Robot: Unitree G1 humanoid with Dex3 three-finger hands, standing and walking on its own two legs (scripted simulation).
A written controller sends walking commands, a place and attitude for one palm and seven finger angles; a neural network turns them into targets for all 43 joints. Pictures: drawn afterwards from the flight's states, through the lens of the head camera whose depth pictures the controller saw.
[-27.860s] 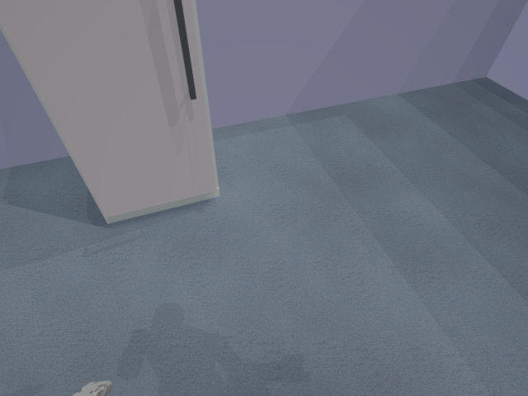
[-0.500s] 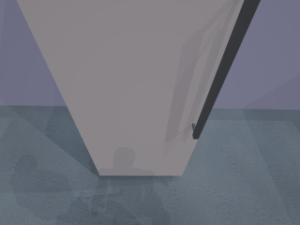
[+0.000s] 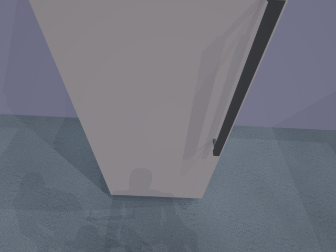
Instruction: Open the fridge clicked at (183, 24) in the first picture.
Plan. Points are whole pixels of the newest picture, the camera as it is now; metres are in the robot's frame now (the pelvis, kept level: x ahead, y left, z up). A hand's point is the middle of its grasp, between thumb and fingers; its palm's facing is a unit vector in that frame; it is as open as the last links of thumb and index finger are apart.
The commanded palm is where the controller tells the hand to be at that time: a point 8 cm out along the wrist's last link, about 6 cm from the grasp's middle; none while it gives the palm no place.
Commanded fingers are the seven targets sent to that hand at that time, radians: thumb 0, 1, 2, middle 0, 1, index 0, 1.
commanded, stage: look again from close up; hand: right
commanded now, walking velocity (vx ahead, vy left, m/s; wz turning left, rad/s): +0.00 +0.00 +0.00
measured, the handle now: (234, 97) +0.49 -0.14 +0.12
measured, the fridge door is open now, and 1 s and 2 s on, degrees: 0 0 0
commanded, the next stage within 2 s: raise the hand to about handle height in 0.12 s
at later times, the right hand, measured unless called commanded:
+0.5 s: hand (252, 215) +0.21 -0.16 +0.02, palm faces +0.10 +0.99 -0.01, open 7.8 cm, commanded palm +0.12 -0.23 -0.03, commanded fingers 0.00 -0.55 -0.75 0.23 0.53 0.23 0.53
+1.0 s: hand (272, 227) +0.19 -0.20 +0.03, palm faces -0.09 +0.99 -0.06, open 10.8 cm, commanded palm +0.14 -0.26 +0.05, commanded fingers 0.00 0.03 -0.50 0.27 0.90 0.27 0.90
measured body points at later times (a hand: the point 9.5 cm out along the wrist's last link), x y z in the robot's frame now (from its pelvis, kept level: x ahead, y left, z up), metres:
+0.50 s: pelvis -0.01 +0.01 -0.02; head -0.01 +0.02 +0.43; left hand +0.17 +0.27 -0.08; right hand +0.20 -0.22 +0.03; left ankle -0.01 +0.13 -0.74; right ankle +0.00 -0.11 -0.74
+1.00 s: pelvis -0.03 +0.02 -0.04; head -0.01 +0.03 +0.41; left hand +0.14 +0.23 -0.13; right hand +0.19 -0.25 +0.04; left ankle -0.01 +0.13 -0.74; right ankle +0.00 -0.11 -0.74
